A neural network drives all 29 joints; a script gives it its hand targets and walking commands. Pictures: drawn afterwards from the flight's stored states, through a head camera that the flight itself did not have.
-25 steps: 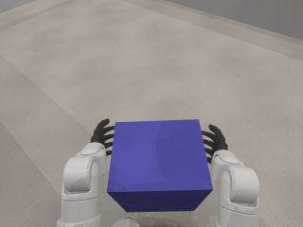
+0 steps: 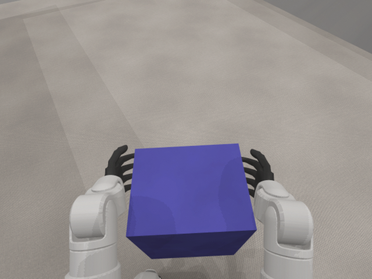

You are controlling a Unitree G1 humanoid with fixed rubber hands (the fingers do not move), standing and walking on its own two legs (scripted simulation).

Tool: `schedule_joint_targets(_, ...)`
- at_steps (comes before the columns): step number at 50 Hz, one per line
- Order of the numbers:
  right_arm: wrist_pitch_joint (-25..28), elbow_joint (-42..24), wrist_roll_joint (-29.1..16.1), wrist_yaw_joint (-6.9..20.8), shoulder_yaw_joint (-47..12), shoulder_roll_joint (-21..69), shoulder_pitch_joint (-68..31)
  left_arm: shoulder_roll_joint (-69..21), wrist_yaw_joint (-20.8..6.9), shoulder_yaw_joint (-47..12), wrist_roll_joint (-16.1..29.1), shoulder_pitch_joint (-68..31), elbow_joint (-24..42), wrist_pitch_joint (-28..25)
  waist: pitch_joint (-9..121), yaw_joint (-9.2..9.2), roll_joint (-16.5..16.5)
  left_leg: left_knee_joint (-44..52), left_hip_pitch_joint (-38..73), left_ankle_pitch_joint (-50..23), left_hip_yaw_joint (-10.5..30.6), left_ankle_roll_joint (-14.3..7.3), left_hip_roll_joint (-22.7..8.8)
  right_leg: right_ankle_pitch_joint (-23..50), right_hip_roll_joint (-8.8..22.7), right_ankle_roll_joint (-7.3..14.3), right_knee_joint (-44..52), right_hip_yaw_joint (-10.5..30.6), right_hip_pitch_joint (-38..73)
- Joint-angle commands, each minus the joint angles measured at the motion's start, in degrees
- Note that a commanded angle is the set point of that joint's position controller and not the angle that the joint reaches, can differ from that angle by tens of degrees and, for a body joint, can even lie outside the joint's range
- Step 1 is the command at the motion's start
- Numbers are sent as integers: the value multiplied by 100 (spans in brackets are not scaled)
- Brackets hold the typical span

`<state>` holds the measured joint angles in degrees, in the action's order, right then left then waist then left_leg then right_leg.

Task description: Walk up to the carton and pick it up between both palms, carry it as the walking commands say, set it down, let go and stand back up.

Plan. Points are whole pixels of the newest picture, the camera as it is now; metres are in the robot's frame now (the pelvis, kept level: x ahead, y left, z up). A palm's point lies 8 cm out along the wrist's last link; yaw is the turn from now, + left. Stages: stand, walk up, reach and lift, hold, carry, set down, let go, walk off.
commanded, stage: carry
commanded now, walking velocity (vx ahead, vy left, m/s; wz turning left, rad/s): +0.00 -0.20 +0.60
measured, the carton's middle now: (189, 207) +0.26 +0.01 +0.01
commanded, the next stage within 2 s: none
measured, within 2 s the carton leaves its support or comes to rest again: neither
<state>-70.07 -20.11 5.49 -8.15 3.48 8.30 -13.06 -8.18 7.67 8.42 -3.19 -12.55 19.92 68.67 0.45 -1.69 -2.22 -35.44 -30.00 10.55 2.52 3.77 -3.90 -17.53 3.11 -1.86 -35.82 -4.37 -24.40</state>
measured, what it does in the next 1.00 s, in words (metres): steps to the right, turning left: left foot, then right foot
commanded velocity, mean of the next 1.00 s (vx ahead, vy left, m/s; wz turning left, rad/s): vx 0.00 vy -0.08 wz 0.24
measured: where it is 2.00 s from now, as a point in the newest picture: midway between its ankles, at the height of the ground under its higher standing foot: outside the picture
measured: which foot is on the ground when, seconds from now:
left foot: down 0.00-0.02, up 0.04-0.26, down 0.28-0.60, up 0.62-0.74, down 0.76-1.00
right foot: down 0.00-0.30, up 0.32-0.58, down 0.60-1.00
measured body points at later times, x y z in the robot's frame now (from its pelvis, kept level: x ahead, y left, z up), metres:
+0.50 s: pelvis -0.04 -0.12 +0.01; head +0.00 -0.10 +0.46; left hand +0.18 +0.13 +0.06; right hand +0.28 -0.14 +0.07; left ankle -0.05 +0.01 -0.72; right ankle +0.03 -0.26 -0.67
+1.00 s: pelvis -0.04 -0.20 +0.01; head -0.05 -0.22 +0.46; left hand +0.16 +0.03 +0.09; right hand +0.27 -0.23 +0.08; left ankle -0.07 -0.08 -0.72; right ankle +0.05 -0.28 -0.72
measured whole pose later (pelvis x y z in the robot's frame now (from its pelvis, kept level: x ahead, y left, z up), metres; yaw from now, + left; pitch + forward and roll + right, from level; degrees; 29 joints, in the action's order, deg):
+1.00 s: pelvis -0.04 -0.20 +0.01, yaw +22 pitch +2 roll +1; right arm -70.3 -13.7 4.6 -8.6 4.0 8.0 -11.5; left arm -7.8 7.1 7.4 -5.3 -10.5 14.2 69.9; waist 5.1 0.9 -0.1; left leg -31.5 -18.3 14.7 -5.3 1.0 -2.5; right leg -12.3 3.9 1.6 -33.0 -7.8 -22.3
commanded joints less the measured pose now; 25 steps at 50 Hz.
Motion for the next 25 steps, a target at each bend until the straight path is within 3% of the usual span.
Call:
schedule_joint_targets(1,186,-1141,-2200,1411,-3926,5162,-2931,-5541,-1673,-4422,2314,-2556,377,27,2527,142,2175,-2208,-802,2566,-993,-81,585,1519,2304,939,1841,1792,2074)
schedule_joint_targets(2,159,-989,-2319,1465,-4000,5311,-3270,-5592,-1671,-4367,2256,-2673,344,0,2553,102,1973,-2331,-585,2462,-833,-117,242,1719,2117,1167,1619,1168,1884)
schedule_joint_targets(3,115,-908,-2496,1504,-4062,5411,-3296,-5517,-1644,-4247,2110,-2546,325,-29,2466,86,1853,-2302,-380,2249,-885,-86,151,2325,1815,1171,1311,703,1774)
schedule_joint_targets(4,120,-944,-2601,1536,-4042,5486,-3423,-5565,-1622,-4214,2066,-2571,363,-56,2429,91,1555,-2415,-346,2244,-886,-169,129,2576,1647,1111,1176,478,1779)
schedule_joint_targets(5,152,-1161,-2630,1535,-4172,5499,-3572,-5681,-1626,-4192,2088,-2598,369,-76,2235,73,1483,-2187,-241,2053,-1000,-168,119,2887,1508,1057,1050,100,1696)
schedule_joint_targets(6,160,-1111,-2694,1535,-4274,5566,-3527,-5609,-1631,-4106,2061,-2625,543,-104,2322,66,1616,-2063,-189,1930,-1073,-159,189,2852,1411,1002,988,-94,1805)
schedule_joint_targets(8,211,-1587,-2870,1552,-4362,5433,-4032,-5677,-1600,-4170,2072,-2623,644,-161,2472,46,1773,-1623,-53,1865,-1043,-262,241,2878,1423,1086,899,-63,2029)
schedule_joint_targets(9,133,-1211,-2851,1552,-4331,5466,-3693,-5609,-1556,-4048,2017,-2510,546,-103,2488,13,1714,-1473,139,1784,-1169,-245,258,2325,1476,1128,991,-147,1931)
schedule_joint_targets(10,88,-976,-2813,1575,-4213,5447,-3524,-5576,-1549,-4102,2011,-2505,526,-68,2575,24,1559,-943,380,1627,-1228,-326,309,2008,1430,1157,1004,-106,1979)
schedule_joint_targets(12,24,-632,-2707,1610,-4155,5375,-3013,-5465,-1492,-4044,1890,-2091,144,15,2695,163,990,939,1208,339,-1124,-430,164,2344,1341,998,420,-398,2043)
schedule_joint_targets(13,48,-546,-2652,1641,-4107,5393,-2995,-5442,-1506,-4164,1992,-2382,225,11,2803,275,199,1239,2119,-268,-319,-590,-435,2043,1177,625,-96,-487,1176)
schedule_joint_targets(14,63,-453,-2531,1659,-4027,5308,-2746,-5448,-1494,-4253,1988,-2289,65,43,2651,313,-1054,1396,2913,-1929,1542,-1038,-1681,380,799,214,-920,-550,-294)
schedule_joint_targets(15,75,-376,-2491,1684,-3955,5341,-2880,-5506,-1495,-4350,2044,-2650,215,43,2146,266,-2066,1388,3460,-3002,3033,-1590,-2581,-1469,304,-42,-1693,-234,-1806)
schedule_joint_targets(16,102,-298,-2432,1694,-3908,5373,-2628,-5516,-1496,-4474,2193,-2842,302,33,2080,336,-1317,1084,3717,-3702,2231,-1738,-2157,-1453,340,29,-2252,367,-1796)
schedule_joint_targets(17,153,-151,-2361,1707,-3770,5469,-2733,-5601,-1519,-4517,2205,-3031,129,56,2070,358,-1318,1003,3664,-3832,1924,-1638,-2009,-1289,259,37,-2409,382,-2000)
schedule_joint_targets(18,152,-107,-2356,1716,-3741,5534,-2572,-5588,-1520,-4625,2280,-3286,471,-15,2063,339,-986,1013,3460,-3408,1551,-1403,-1764,-1106,209,66,-2499,448,-1982)
schedule_joint_targets(19,198,-344,-2407,1686,-3707,5572,-2927,-5821,-1545,-4712,2428,-3533,498,-5,2035,335,-1073,1098,3061,-3117,1462,-1329,-1652,-836,241,28,-2528,476,-1791)
schedule_joint_targets(20,210,-362,-2420,1694,-3676,5630,-2908,-5849,-1542,-4750,2479,-3679,748,-43,1907,323,-847,1208,2826,-2417,1286,-1222,-1551,-646,265,-30,-2523,444,-1742)
schedule_joint_targets(21,247,-630,-2385,1615,-3681,5591,-3174,-5834,-1548,-4720,2488,-3633,738,-28,2033,327,-826,1172,2738,-2439,1317,-1237,-1542,-507,150,-75,-2313,388,-1601)
schedule_joint_targets(23,284,-864,-2376,1554,-3627,5532,-3280,-5927,-1566,-4753,2580,-3444,777,-18,2289,292,-1029,1057,2445,-2005,734,-1175,-1375,-381,199,-155,-1793,247,-1061)
schedule_joint_targets(25,268,-895,-2311,1490,-3602,5475,-3021,-5834,-1533,-4694,2634,-3375,790,2,2544,285,-1023,978,2368,-1658,424,-1055,-1087,-314,-53,-170,-912,-13,-435)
